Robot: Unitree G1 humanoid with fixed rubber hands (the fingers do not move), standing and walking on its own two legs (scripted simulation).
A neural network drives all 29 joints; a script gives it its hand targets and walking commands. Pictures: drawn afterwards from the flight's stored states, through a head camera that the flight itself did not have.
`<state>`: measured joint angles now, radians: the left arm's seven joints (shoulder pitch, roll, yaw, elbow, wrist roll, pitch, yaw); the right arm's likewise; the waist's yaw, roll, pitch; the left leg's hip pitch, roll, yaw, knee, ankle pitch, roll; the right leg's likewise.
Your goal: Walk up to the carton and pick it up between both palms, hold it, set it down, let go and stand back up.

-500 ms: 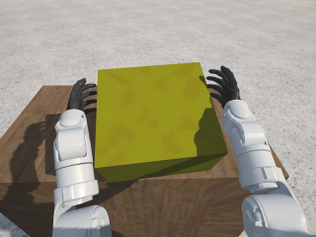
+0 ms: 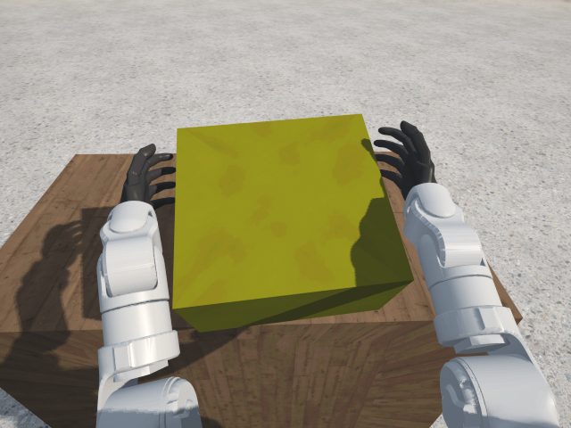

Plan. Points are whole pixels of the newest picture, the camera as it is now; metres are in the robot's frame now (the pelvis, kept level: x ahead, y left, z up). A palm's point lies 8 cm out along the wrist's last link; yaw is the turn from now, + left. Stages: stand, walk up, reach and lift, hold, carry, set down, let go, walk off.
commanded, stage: hold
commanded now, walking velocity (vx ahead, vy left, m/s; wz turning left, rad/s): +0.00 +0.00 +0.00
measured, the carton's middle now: (281, 222) +0.38 +0.00 +0.12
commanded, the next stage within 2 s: none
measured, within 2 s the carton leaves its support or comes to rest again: neither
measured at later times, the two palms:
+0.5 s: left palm (138, 204) +0.35 +0.18 +0.19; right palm (415, 180) +0.36 -0.18 +0.21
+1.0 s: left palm (138, 204) +0.35 +0.18 +0.19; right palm (415, 180) +0.36 -0.18 +0.21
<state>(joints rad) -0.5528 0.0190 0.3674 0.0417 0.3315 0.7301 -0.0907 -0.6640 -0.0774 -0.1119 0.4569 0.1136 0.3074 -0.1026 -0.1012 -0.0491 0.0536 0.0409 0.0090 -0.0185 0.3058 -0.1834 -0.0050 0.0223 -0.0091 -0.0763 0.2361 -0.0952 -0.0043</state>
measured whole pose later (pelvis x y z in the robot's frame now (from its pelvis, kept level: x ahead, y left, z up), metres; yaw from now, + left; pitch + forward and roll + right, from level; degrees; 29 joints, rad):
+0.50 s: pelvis +0.00 +0.00 +0.00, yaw +0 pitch -9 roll -1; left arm -0.57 0.02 0.38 0.07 0.33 0.72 -0.09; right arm -0.68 -0.07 -0.12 0.47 0.10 0.30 -0.10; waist -0.10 -0.05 0.05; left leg 0.04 0.01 -0.02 0.30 -0.18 -0.01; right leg 0.02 -0.01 -0.08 0.24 -0.09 -0.01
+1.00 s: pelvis +0.00 +0.00 +0.00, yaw +0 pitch -10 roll -1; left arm -0.55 0.02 0.37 0.04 0.33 0.73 -0.09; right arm -0.66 -0.08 -0.11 0.45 0.12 0.30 -0.11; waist -0.10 -0.05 0.05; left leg 0.04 0.01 -0.02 0.31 -0.19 -0.01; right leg 0.03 -0.01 -0.08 0.24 -0.10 -0.01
